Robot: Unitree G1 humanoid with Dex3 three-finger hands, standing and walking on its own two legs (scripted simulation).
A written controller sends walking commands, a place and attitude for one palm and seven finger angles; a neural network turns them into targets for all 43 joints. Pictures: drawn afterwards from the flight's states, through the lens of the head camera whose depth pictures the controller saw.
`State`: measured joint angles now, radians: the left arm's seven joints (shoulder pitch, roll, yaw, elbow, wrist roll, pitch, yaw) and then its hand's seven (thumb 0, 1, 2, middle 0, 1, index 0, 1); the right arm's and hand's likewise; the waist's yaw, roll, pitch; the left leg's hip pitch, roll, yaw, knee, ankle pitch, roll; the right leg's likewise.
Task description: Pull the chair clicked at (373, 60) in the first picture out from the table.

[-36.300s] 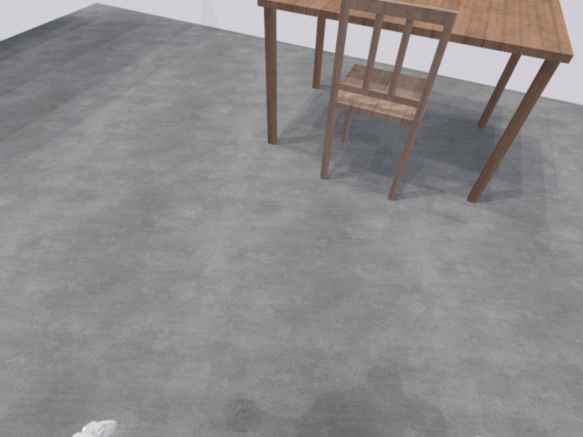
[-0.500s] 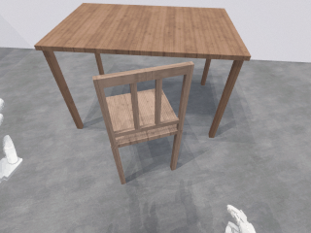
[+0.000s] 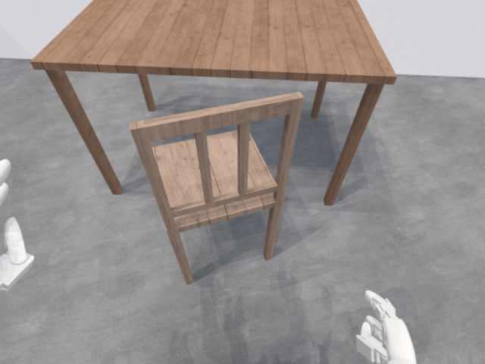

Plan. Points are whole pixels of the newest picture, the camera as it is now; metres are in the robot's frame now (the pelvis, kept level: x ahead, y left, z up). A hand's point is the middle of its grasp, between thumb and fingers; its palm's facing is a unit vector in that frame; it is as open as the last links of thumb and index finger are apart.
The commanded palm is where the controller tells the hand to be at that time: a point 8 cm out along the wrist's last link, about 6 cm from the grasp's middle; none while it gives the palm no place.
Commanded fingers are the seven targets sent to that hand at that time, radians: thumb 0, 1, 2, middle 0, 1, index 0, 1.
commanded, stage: stop stepping back and stand still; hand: left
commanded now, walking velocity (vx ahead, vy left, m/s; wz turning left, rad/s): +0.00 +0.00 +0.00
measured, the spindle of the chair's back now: (205, 169) +0.58 +0.14 -0.10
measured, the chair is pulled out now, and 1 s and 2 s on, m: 0.24 0.24 0.24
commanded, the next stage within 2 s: let the arm hang, fingers relaxed in 0.08 s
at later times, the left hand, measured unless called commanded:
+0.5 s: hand out of the picture +0.03 +0.17 -0.17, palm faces +0.01 -0.98 -0.18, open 7.2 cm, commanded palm none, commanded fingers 0.00 0.90 0.90 -0.20 -0.30 -0.20 -0.30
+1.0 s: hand out of the picture -0.01 +0.17 -0.17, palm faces +0.01 -0.97 -0.23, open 7.3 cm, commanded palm none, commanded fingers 0.00 0.90 0.90 -0.20 -0.30 -0.20 -0.30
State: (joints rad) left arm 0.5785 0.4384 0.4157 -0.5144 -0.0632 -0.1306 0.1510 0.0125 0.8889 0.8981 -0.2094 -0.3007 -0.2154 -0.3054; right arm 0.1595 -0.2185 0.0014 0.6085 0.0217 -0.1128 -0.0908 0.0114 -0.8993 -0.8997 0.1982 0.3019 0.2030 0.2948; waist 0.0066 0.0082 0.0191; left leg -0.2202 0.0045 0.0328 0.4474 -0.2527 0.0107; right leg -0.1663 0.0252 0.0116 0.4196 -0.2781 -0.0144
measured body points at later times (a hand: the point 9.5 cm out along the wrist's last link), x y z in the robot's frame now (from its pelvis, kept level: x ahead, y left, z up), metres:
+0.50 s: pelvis -0.03 -0.01 -0.01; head +0.00 +0.00 +0.44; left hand +0.03 +0.22 -0.16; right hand +0.05 -0.27 -0.14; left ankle -0.01 +0.11 -0.74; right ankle -0.04 -0.11 -0.74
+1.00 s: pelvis -0.03 -0.01 +0.00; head -0.01 -0.03 +0.45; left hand -0.01 +0.22 -0.15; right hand -0.02 -0.23 -0.17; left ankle -0.01 +0.11 -0.74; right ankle -0.04 -0.11 -0.74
